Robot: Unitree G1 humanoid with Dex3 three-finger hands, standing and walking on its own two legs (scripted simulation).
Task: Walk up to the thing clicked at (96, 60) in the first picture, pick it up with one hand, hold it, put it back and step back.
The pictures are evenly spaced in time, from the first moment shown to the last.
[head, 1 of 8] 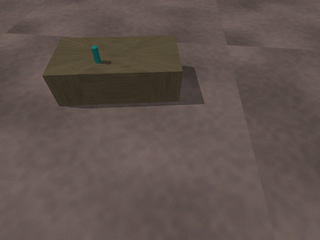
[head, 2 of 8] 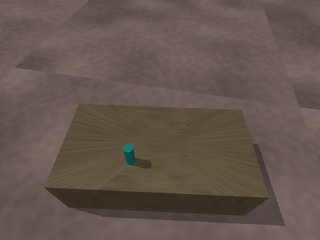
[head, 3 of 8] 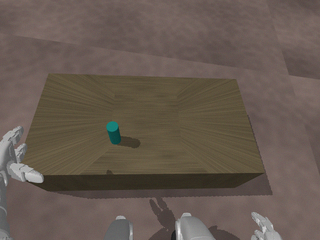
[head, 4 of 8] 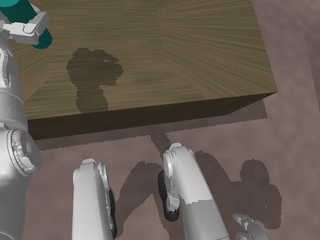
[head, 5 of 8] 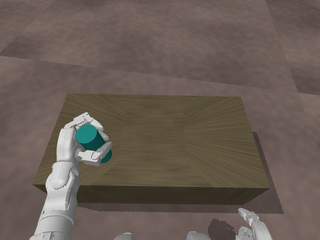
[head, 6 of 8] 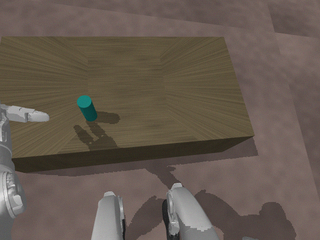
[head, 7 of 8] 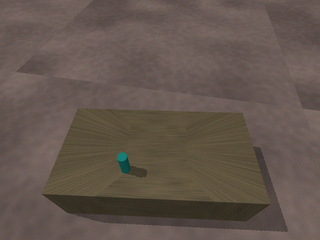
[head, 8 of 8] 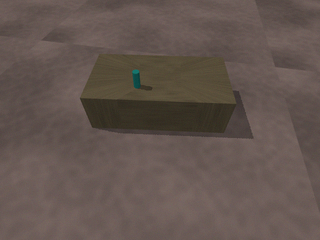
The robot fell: no
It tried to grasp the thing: yes
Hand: left
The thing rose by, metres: 0.38
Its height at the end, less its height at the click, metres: +0.00
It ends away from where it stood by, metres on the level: 0.02
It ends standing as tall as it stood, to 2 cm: yes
